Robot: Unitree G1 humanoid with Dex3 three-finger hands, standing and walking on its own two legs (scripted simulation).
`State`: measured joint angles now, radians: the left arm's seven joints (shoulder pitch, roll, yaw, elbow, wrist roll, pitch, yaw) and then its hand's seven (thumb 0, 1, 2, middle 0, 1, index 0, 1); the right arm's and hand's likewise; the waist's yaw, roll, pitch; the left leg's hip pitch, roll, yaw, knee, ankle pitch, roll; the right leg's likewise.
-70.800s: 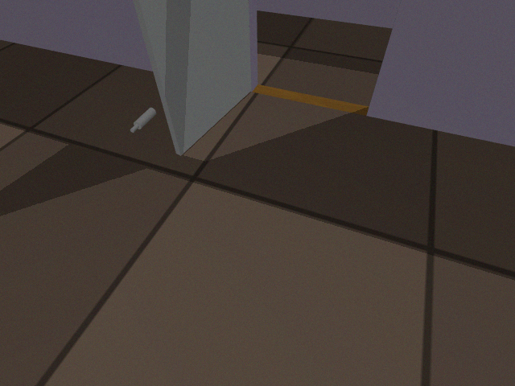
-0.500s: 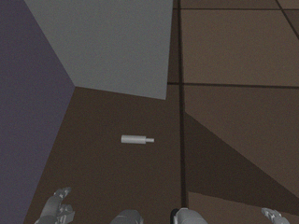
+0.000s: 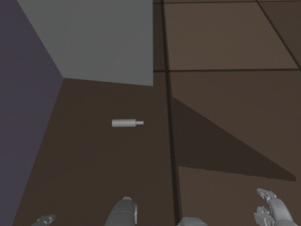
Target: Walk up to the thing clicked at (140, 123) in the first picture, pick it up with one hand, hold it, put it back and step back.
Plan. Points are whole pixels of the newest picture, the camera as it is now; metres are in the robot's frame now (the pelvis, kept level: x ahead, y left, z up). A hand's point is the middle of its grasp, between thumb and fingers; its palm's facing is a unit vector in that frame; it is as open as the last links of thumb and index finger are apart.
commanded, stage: step back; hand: left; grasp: from above
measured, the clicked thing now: (128, 123) +0.77 +0.24 -0.72
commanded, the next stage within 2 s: stand in 1.90 s
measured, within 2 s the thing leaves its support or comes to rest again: neither
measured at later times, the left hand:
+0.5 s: hand out of the picture -0.04 +0.23 -0.13, palm faces +0.09 -0.94 -0.34, open 7.4 cm
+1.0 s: hand out of the picture -0.27 +0.21 -0.12, palm faces +0.12 -0.88 -0.46, open 7.4 cm
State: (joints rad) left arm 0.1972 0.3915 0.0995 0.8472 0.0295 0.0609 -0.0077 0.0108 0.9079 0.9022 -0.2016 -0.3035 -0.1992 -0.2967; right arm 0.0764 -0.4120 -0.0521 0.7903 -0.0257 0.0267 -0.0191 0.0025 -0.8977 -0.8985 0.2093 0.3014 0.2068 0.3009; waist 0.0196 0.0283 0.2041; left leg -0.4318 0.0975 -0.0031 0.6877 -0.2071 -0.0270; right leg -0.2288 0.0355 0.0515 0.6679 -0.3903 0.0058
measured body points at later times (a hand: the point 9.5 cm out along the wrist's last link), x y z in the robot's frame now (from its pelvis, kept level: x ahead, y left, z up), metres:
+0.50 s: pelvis -0.15 -0.03 +0.02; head -0.11 +0.00 +0.46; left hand -0.05 +0.28 -0.11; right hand -0.04 -0.34 -0.09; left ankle -0.13 +0.08 -0.71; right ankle -0.15 -0.18 -0.62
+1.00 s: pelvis -0.30 -0.09 +0.01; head -0.27 -0.10 +0.45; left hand -0.27 +0.25 -0.09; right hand -0.20 -0.40 -0.13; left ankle -0.34 +0.04 -0.69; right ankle -0.26 -0.21 -0.71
